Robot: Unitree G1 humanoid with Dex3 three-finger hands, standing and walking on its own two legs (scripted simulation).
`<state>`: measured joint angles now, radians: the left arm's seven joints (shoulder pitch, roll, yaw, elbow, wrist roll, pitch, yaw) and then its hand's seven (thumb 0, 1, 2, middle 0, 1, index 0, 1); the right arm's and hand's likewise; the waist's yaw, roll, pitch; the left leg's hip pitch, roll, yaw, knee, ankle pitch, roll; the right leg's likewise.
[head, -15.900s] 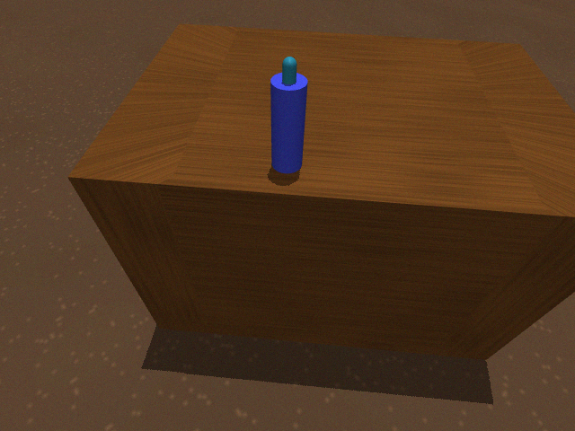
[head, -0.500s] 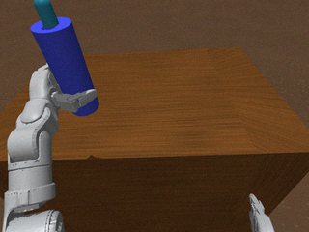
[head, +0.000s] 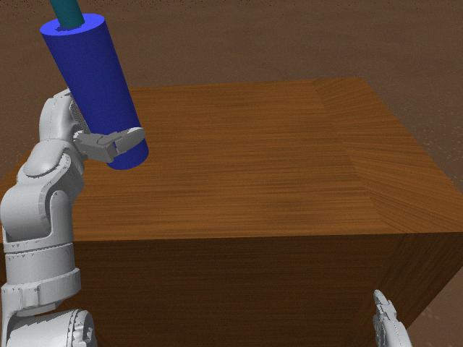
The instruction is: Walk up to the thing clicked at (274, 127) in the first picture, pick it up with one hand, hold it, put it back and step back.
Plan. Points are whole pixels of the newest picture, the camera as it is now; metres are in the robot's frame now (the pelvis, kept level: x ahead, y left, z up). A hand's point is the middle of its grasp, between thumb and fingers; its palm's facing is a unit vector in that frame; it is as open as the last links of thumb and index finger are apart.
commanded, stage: hold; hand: left
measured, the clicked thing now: (99, 87) +0.34 +0.16 +0.34
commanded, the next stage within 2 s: none
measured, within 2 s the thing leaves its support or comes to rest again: neither
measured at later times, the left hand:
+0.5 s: hand (107, 112) +0.34 +0.16 +0.30, palm faces +0.14 -0.99 +0.02, open 9.9 cm
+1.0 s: hand (108, 111) +0.34 +0.16 +0.31, palm faces +0.14 -0.99 +0.02, open 9.9 cm
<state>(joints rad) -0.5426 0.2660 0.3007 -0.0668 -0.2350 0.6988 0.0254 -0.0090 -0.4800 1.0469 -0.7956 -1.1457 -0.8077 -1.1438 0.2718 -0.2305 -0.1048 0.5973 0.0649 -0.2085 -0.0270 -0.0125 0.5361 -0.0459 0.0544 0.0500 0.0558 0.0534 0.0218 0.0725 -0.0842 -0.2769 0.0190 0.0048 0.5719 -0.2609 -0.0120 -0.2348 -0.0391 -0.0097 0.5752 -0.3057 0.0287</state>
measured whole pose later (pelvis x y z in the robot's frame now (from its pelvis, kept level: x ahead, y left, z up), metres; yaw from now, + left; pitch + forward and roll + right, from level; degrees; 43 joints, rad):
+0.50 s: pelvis +0.00 +0.00 +0.00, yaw +0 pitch -2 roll +0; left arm -0.59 0.28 0.31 -0.11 -0.25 0.81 0.03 -0.01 -0.48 1.05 -0.80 -1.14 -0.81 -1.14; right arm 0.25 -0.24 -0.11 0.66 0.08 -0.22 -0.02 -0.01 0.53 -0.05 0.05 0.05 0.06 0.05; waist 0.03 0.08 -0.10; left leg -0.27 0.02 0.00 0.57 -0.26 -0.01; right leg -0.23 -0.04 -0.01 0.58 -0.31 0.03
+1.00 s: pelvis -0.01 +0.00 +0.00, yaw +0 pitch -2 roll +0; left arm -0.62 0.28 0.31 -0.12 -0.26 0.85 0.04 -0.01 -0.48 1.05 -0.80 -1.15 -0.81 -1.14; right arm 0.24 -0.25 -0.12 0.68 0.08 -0.23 -0.03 -0.01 0.53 -0.05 0.05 0.05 0.06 0.05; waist 0.03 0.08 -0.10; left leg -0.28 0.02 0.00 0.58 -0.25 -0.01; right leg -0.25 -0.04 -0.01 0.60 -0.31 0.03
